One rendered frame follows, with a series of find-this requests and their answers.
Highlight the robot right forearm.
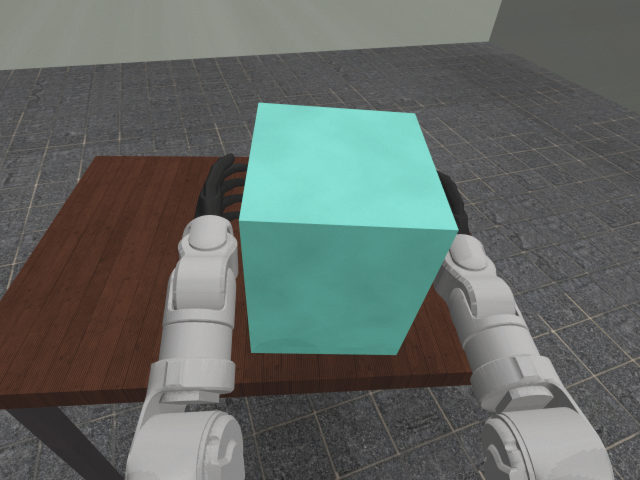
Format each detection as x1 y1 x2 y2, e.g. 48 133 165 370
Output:
433 234 614 480

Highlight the robot right hand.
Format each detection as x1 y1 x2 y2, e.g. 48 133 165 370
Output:
436 170 470 235

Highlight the robot left hand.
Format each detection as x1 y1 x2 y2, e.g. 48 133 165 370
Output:
194 153 248 222

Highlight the table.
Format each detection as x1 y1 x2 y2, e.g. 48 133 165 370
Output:
0 156 473 480

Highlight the right robot upper arm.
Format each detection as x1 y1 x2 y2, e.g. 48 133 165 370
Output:
481 407 613 480

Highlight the carton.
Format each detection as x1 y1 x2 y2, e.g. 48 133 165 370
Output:
239 103 459 355

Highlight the left robot upper arm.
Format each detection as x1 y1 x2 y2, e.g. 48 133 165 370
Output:
127 410 245 480

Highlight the robot left forearm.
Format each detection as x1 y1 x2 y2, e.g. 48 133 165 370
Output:
125 215 238 480

